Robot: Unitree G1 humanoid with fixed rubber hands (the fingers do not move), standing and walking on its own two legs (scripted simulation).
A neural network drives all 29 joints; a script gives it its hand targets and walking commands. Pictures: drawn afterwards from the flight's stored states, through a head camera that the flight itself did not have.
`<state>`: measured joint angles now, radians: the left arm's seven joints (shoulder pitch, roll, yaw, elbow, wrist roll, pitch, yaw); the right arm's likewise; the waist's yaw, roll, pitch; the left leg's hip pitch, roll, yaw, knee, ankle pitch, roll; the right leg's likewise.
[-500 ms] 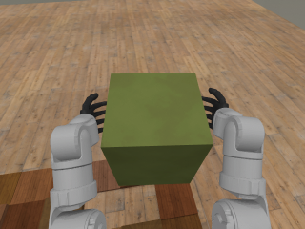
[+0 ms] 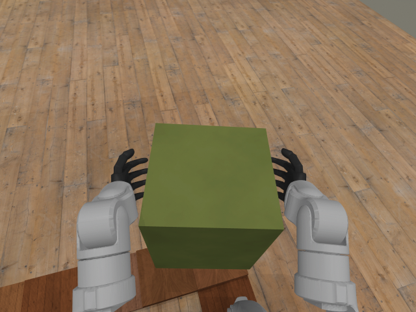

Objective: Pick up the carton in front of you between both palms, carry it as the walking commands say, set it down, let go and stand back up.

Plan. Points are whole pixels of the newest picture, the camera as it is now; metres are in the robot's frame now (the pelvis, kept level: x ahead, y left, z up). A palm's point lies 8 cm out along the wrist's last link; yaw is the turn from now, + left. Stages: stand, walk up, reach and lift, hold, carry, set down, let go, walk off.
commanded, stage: carry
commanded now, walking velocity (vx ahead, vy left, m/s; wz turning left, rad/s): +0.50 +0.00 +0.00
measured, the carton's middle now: (206, 203) +0.35 -0.02 -0.01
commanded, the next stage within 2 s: none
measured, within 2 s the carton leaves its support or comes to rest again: neither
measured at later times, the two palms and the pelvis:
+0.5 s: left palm (137, 69) +0.63 +0.13 +0.12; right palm (262, 66) +0.65 -0.17 +0.12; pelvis +0.31 -0.04 +0.00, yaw +0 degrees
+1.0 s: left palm (141, 16) +0.90 +0.14 +0.12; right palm (241, 15) +0.91 -0.16 +0.12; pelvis +0.64 -0.02 +0.00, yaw +1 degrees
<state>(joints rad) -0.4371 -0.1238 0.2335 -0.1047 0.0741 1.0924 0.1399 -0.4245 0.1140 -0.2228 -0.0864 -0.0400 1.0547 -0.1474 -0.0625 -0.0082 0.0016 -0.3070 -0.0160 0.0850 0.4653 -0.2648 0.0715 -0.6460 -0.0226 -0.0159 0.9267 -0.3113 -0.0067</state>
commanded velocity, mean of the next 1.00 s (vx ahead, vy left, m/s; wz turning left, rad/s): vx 0.50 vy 0.00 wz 0.00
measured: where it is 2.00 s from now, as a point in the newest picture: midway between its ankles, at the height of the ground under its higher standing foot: (196, 131)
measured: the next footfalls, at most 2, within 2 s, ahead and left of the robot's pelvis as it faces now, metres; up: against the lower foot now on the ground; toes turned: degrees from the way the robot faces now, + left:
right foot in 0.16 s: +0.29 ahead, -0.12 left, +0.00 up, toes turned -3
left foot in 0.60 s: +0.55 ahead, +0.06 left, +0.01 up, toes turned +9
